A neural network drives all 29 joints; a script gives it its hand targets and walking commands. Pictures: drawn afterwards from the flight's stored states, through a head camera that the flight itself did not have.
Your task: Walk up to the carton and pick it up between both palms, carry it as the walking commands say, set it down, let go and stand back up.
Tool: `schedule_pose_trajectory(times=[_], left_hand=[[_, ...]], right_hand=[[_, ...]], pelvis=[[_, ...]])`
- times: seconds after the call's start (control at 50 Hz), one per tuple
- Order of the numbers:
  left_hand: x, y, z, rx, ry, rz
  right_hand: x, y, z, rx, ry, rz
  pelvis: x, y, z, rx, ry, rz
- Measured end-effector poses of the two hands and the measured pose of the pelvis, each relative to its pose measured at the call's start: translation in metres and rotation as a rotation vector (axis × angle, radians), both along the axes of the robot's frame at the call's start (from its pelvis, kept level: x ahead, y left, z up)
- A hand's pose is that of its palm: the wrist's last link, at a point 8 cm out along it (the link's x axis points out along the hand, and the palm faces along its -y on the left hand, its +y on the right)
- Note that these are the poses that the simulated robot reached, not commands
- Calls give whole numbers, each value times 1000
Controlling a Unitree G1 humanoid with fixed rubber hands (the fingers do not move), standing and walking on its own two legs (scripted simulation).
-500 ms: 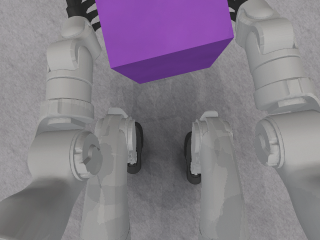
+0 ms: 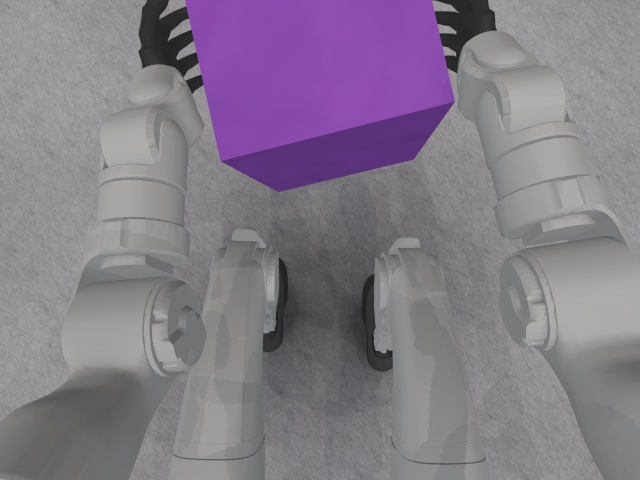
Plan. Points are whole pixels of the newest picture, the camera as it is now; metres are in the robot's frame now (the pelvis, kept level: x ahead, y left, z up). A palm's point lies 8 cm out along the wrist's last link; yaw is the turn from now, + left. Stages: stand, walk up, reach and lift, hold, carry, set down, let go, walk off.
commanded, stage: reach and lift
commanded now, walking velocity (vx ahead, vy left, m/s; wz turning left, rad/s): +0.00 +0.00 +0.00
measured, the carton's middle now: (322, 78) +0.55 +0.02 -0.13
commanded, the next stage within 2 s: none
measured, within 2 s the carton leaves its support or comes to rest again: neither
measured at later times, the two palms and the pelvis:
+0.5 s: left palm (132, 62) +0.49 +0.17 +0.02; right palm (508, 22) +0.52 -0.13 +0.03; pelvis +0.00 +0.00 +0.06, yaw +0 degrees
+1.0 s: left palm (74, 42) +0.47 +0.17 +0.09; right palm out of the picture +0.50 -0.13 +0.10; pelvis +0.00 +0.00 +0.12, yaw -1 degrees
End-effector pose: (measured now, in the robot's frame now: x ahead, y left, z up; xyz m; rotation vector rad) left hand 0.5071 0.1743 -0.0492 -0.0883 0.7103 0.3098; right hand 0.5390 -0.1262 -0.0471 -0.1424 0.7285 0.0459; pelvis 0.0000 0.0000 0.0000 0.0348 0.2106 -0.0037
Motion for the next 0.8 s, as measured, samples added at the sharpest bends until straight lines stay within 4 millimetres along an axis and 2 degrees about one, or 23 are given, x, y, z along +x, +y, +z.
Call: schedule_pose_trajectory(times=[0.8], left_hand=[[-33, 0, 112, 8, 14, -13]], right_hand=[[-31, 0, 117, -7, 4, -4]], pelvis=[[2, 0, 96, -13, -120, -8]])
